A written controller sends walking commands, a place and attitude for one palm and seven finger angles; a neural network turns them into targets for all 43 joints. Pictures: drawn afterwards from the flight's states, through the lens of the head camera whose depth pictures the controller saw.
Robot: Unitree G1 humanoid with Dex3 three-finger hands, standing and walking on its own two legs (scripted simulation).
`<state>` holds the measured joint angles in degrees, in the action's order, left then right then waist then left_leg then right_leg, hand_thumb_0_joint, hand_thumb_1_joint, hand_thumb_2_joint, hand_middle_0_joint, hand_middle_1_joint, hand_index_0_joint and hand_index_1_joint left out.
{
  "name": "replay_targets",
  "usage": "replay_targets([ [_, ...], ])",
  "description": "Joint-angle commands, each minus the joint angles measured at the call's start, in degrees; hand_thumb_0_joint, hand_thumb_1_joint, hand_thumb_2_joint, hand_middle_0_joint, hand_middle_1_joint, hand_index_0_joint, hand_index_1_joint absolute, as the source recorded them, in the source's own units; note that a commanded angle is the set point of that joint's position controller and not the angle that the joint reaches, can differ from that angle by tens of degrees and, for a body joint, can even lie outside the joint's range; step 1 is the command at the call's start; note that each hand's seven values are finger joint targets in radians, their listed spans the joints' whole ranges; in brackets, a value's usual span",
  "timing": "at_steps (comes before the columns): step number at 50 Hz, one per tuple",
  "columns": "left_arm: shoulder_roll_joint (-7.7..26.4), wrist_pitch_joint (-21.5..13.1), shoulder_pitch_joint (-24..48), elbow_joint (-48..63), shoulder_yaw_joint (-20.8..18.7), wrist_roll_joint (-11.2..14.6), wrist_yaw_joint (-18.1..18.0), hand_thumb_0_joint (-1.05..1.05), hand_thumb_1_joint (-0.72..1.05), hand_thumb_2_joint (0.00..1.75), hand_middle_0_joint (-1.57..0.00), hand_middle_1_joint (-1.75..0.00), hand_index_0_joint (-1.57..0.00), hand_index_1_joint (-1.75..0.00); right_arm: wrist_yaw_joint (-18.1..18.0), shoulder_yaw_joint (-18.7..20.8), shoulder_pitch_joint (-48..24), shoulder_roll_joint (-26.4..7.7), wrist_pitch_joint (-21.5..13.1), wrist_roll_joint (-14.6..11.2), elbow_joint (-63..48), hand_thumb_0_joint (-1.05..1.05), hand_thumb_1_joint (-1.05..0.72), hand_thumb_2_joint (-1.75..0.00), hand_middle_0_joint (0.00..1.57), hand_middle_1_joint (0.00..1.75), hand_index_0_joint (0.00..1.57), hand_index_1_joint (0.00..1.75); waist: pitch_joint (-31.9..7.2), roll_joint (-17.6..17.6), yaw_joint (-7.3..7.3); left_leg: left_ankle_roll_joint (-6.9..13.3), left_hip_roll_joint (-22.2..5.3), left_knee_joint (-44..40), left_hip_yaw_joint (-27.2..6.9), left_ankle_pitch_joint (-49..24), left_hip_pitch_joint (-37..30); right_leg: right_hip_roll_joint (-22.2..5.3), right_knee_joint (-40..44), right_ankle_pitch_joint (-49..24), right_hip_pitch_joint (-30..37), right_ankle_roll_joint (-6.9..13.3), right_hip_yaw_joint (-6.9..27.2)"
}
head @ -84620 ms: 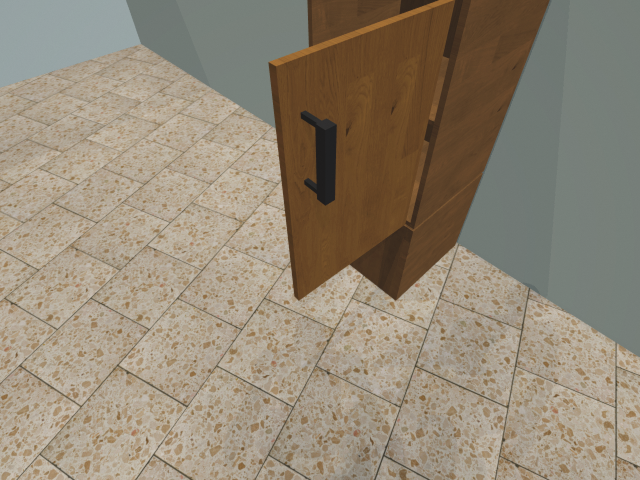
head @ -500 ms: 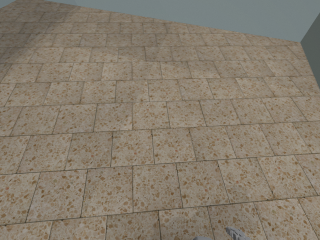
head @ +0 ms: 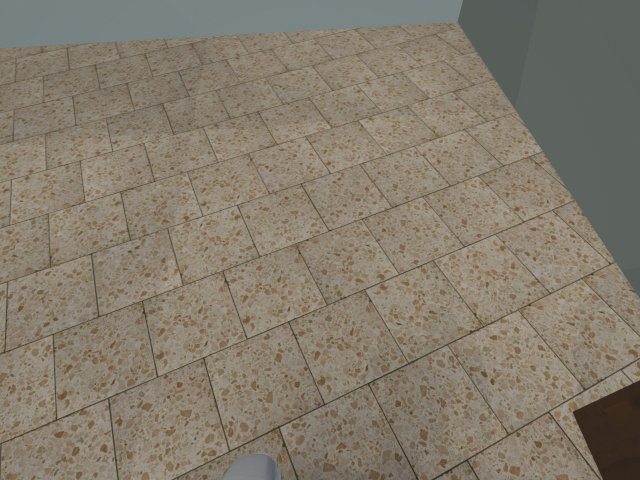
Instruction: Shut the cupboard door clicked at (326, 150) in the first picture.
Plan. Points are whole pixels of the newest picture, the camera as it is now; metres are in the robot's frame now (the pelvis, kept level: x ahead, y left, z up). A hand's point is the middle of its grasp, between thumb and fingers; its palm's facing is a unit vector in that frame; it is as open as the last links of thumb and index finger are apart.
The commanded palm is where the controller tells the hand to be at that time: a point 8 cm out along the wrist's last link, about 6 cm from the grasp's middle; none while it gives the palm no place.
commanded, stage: turn to face it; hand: left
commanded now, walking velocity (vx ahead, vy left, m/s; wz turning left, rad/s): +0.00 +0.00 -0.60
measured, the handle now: out of the picture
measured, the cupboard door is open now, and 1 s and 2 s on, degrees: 7 7 7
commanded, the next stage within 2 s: none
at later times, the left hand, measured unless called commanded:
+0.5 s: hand (169, 463) +0.16 +0.23 -0.16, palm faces -0.26 -0.94 -0.22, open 7.4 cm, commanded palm none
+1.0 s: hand (230, 460) +0.17 +0.15 -0.17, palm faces -0.51 -0.83 -0.22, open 7.4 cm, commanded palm none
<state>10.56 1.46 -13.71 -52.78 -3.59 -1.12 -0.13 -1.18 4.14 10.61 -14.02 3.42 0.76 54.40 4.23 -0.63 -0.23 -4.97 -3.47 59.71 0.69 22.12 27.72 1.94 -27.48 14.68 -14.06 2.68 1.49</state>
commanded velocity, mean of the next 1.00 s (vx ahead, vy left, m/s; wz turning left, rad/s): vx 0.00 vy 0.00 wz -0.60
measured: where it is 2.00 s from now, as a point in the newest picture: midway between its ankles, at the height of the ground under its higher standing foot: outside the picture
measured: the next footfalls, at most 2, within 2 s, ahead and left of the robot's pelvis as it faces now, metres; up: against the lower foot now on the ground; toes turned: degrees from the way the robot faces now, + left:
left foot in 0.20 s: +0.07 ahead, +0.16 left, +0.00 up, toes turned -5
right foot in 0.64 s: -0.03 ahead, -0.09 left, +0.00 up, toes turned -28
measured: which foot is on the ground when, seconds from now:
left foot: up 0.00-0.18, down 0.20-0.64, up 0.66-1.00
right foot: down 0.00-0.20, up 0.22-0.62, down 0.64-1.00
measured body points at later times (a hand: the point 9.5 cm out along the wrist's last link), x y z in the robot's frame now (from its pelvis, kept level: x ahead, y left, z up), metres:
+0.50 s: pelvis +0.00 +0.05 +0.00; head +0.05 +0.06 +0.45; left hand +0.17 +0.28 -0.14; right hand -0.01 -0.20 -0.13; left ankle +0.03 +0.16 -0.74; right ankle -0.06 -0.08 -0.67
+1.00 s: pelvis +0.00 +0.02 +0.00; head +0.04 -0.01 +0.44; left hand +0.19 +0.19 -0.15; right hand -0.06 -0.25 -0.14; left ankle +0.07 +0.14 -0.70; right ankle -0.06 -0.07 -0.74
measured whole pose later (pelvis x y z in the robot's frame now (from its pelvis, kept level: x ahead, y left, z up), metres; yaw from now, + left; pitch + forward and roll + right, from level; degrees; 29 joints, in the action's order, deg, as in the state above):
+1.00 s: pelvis +0.00 +0.02 +0.00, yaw -34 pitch +2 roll +0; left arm 11.6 2.0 -11.9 -51.3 -3.3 -1.4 0.7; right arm -0.9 3.1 8.3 -13.4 3.0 0.3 51.0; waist 4.5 0.3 0.8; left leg -5.2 -2.6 48.7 0.7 23.4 24.6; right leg 2.8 -29.2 14.8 -16.0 1.5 5.2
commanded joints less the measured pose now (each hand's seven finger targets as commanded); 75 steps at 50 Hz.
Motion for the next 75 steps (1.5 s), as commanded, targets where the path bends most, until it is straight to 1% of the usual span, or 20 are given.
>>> replay_targets([
  [1, 12.33, -0.62, -2.76, 3.15, -3.45, -0.4, -0.88, 0.0, 0.9, 0.9, -0.2, -0.3, -0.2, -0.3, -0.6, 0.02, -3.52, -2.95, -1.79, -0.13, -6.38, 0.0, -0.9, -0.9, 0.2, 0.3, 0.2, 0.3, -7.37, 7.56, 2.37, -0.27, 0.3, -6.89, -0.6, 2.49, 4.03, -15.36, 5.16, -29.77, 11.6, 9.24, 16.8],
  [8, 12.07, 0.6, 3.74, 4.95, -3.62, 0.11, -0.47, 0.0, 0.9, 0.9, -0.2, -0.3, -0.2, -0.3, -1.2, 0.02, 3.76, -3.97, -3.07, -0.74, -5.14, 0.0, -0.9, -0.9, 0.2, 0.3, 0.2, 0.3, -7.89, 7.85, -1.84, 1.29, 1.77, -34.79, 0.25, -10.17, -19.01, -9.14, -1.58, -20.81, -3.79, 2.97, 17.64],
  [10, 6.55, 0.84, 2.8, 7.22, -2.46, 0.84, 0.29, 0.0, 0.9, 0.9, -0.2, -0.3, -0.2, -0.3, -1.45, 1.44, 6.68, -12.74, -3.84, 0.53, -5.57, 0.0, -0.9, -0.9, 0.2, 0.3, 0.2, 0.3, -9.01, -17.89, -2.34, 9.93, -20.76, -44.29, -21.14, -19.81, -27.68, 2.91, -20.97, 18.48, -18.43, -3.48, 3.21],
  [11, 8.54, 0.97, 4.8, 7.56, -2.56, 0.19, 0.36, 0.0, 0.9, 0.9, -0.2, -0.3, -0.2, -0.3, -1.64, 1.19, 7.15, -13.06, -3.45, 0.96, -5.83, 0.0, -0.9, -0.9, 0.2, 0.3, 0.2, 0.3, -7.47, -12.84, -3.07, 14.34, -24.55, -43.47, -22.05, -23.54, -22.62, 0.28, -31.75, 21.74, -17.46, -3.82, 2.77],
  [16, 8.16, 2.16, 3.31, 5.78, -3.28, -0.27, 2.13, 0.0, 0.9, 0.9, -0.2, -0.3, -0.2, -0.3, -1.83, -0.46, -0.48, -7.6, -3.62, 1.14, -8.1, 0.0, -0.9, -0.9, 0.2, 0.3, 0.2, 0.3, -2.85, -9.61, 0.88, 11.84, -15.13, -41.77, -4.41, -28.23, -18.42, -2.99, -40.4, 10.81, -18.19, -6.11, 0.07],
  [25, 6.14, 1.99, 7.87, 8.03, -2.09, -0.19, 2.7, 0.0, 0.9, 0.9, -0.2, -0.3, -0.2, -0.3, -0.89, 1.07, 4.32, -9.4, -3.22, 1.12, -5.56, 0.0, -0.9, -0.9, 0.2, 0.3, 0.2, 0.3, -5.71, -12.53, -1.99, 12.33, -17.14, -38.33, 2.8, -27.9, -22.65, -3.76, -20.73, 10.37, -11.76, -5.65, -5.77],
  [29, 7.33, 1.02, 3.95, 6.91, -2.16, -0.16, 2.42, 0.0, 0.9, 0.9, -0.2, -0.3, -0.2, -0.3, -0.31, 1.83, 3.19, -10.92, -2.97, 0.73, -5.43, 0.0, -0.9, -0.9, 0.2, 0.3, 0.2, 0.3, -7.74, -10.23, 0.15, 8.84, -16.66, -30.16, 6.13, -27.31, -19.11, -2.13, -4.47, 1.37, -0.28, -3.58, -7.7],
  [30, 9.28, 0.7, 0.29, 5.71, -2.64, -0.27, 2.19, 0.0, 0.9, 0.9, -0.2, -0.3, -0.2, -0.3, -0.1, 1.78, 2.23, -10.43, -2.89, 0.4, -5.86, 0.0, -0.9, -0.9, 0.2, 0.3, 0.2, 0.3, -9.01, -6.48, 2.22, 6.23, -14.57, -24.51, 8.13, -21.25, -13.89, -3.48, 1.99, -5.01, 7.27, -2.47, -5.84],
  [32, 19.21, -0.3, -5.36, 3.86, -4.24, -0.42, 0.63, 0.0, 0.9, 0.9, -0.2, -0.3, -0.2, -0.3, 0.15, 0.14, -2.06, -4.43, -2.26, 0.06, -9.98, 0.0, -0.9, -0.9, 0.2, 0.3, 0.2, 0.3, -7.91, 18.8, 5.59, 0.73, -1.29, 0.22, 8.22, 16.11, 7.33, -24.45, 8.32, -32.46, 14.05, 7.66, 22.6],
  [33, 18.97, -0.12, -5.81, 3.77, -4.01, 0.01, 0.06, 0.0, 0.9, 0.9, -0.2, -0.3, -0.2, -0.3, -0.26, -0.02, -2.21, -5.74, -1.44, -0.04, -9.8, 0.0, -0.9, -0.9, 0.2, 0.3, 0.2, 0.3, -7.81, 14.14, 5.35, 1.28, -2.31, 6.74, 1.02, 13.5, 7.98, -25.3, 9.03, -26.9, 10.79, 10.35, 21.48],
  [39, 12.47, -0.67, 4.51, 6.45, -2.6, -0.05, -0.47, 0.0, 0.9, 0.9, -0.2, -0.3, -0.2, -0.3, 0.3, 0.39, 0.79, -5.13, -1.31, 0.25, -6.32, 0.0, -0.9, -0.9, 0.2, 0.3, 0.2, 0.3, -6.49, 8.97, -0.28, -0.32, -2.31, 4.07, -0.13, -2.1, 4.12, -13.99, 7.3, -21.94, 5.25, 6.25, 10.24],
  [48, 13.94, -0.27, 0.71, 5.03, -3.47, -0.46, -0.29, 0.0, 0.9, 0.9, -0.2, -0.3, -0.2, -0.3, -0.35, 0.07, -3.44, -4.15, -1.88, -0.35, -8.82, 0.0, -0.9, -0.9, 0.2, 0.3, 0.2, 0.3, -6.4, 9.4, 1.89, 0.08, 1.2, -12.63, -0.4, 2.34, -0.59, -14.49, 5.36, -24.35, 5.35, 8.82, 20.01],
  [52, 13.07, 0.41, 4.65, 5.84, -3.39, 0.13, -0.36, 0.0, 0.9, 0.9, -0.2, -0.3, -0.2, -0.3, -0.93, -0.01, 3.15, -4.58, -2.93, -0.77, -6.95, 0.0, -0.9, -0.9, 0.2, 0.3, 0.2, 0.3, -8.78, 8.2, -1.81, 1.19, 1.98, -33.89, -0.04, -8.82, -17.45, -9.96, -0.8, -21.19, -2.89, 3.62, 19.58],
  [54, 7.28, 0.57, 2.78, 7.37, -2.15, 1.02, 0.4, 0.0, 0.9, 0.9, -0.2, -0.3, -0.2, -0.3, -1.11, 1.44, 5.6, -13.11, -3.74, 0.24, -7.0, 0.0, -0.9, -0.9, 0.2, 0.3, 0.2, 0.3, -10.55, -17.13, -1.9, 8.4, -19.67, -43.97, -20.21, -19.02, -28.74, 2.71, -19.63, 15.64, -18.41, -3.18, 5.19],
  [55, 8.9, 0.78, 4.18, 7.75, -2.34, 0.3, 0.52, 0.0, 0.9, 0.9, -0.2, -0.3, -0.2, -0.3, -1.4, 1.2, 5.85, -13.91, -3.29, 0.81, -7.64, 0.0, -0.9, -0.9, 0.2, 0.3, 0.2, 0.3, -8.57, -14.97, -2.79, 13.26, -24.54, -43.44, -21.48, -23.32, -23.82, 0.64, -30.94, 21.45, -18.21, -3.88, 2.77],
  [57, 9.61, 1.35, 2.7, 5.94, -3.42, -0.6, 1.29, 0.0, 0.9, 0.9, -0.2, -0.3, -0.2, -0.3, -1.79, 0.04, 0.47, -9.6, -3.68, 1.18, -8.64, 0.0, -0.9, -0.9, 0.2, 0.3, 0.2, 0.3, -5.55, -12.04, 0.51, 12.48, -18.99, -42.68, -12.95, -29.78, -19.5, -1.42, -40.12, 14.88, -19.02, -5.18, 2.91],
  [60, 8.52, 1.74, 2.83, 5.38, -3.04, -0.17, 2.16, 0.0, 0.9, 0.9, -0.2, -0.3, -0.2, -0.3, -1.91, -0.48, -0.05, -7.91, -3.77, 1.06, -9.19, 0.0, -0.9, -0.9, 0.2, 0.3, 0.2, 0.3, -5.42, -9.48, 0.56, 11.4, -14.89, -39.01, -2.9, -38.81, -22.79, -2.62, -41.45, 11.16, -19.82, -6.38, 0.15],
  [72, 6.83, 1.24, 6.93, 6.76, -1.83, -0.03, 2.57, 0.0, 0.9, 0.9, -0.2, -0.3, -0.2, -0.3, -0.59, 1.53, 3.74, -10.98, -3.07, 1.02, -5.62, 0.0, -0.9, -0.9, 0.2, 0.3, 0.2, 0.3, -6.06, -13.06, -1.12, 10.11, -17.37, -32.86, 5.91, -35.13, -22.68, -2.41, -12.72, 7.17, -6.56, -3.85, -7.58],
  [74, 9.23, 0.56, 1.47, 5.21, -2.35, -0.19, 2.22, 0.0, 0.9, 0.9, -0.2, -0.3, -0.2, -0.3, -0.19, 1.57, 2.25, -10.99, -2.95, 0.49, -6.07, 0.0, -0.9, -0.9, 0.2, 0.3, 0.2, 0.3, -7.48, -7.79, 2.43, 6.46, -15.33, -24.17, 8.11, -28.21, -15.25, -2.9, -0.25, -4.1, 5.92, -2.25, -6.46],
  [75, 14.53, -0.25, -3.93, 3.73, -3.3, -0.7, 1.58, 0.0, 0.9, 0.9, -0.2, -0.3, -0.2, -0.3, 0.17, 1.01, 2.01, -8.03, -2.91, -0.14, -7.04, 0.0, -0.9, -0.9, 0.2, 0.3, 0.2, 0.3, -10.88, 5.86, 5.01, 2.86, -9.95, -12.01, 12.36, -15.51, -6.35, -12.38, 5.48, -15.6, 16.24, 1.31, 5.42],
])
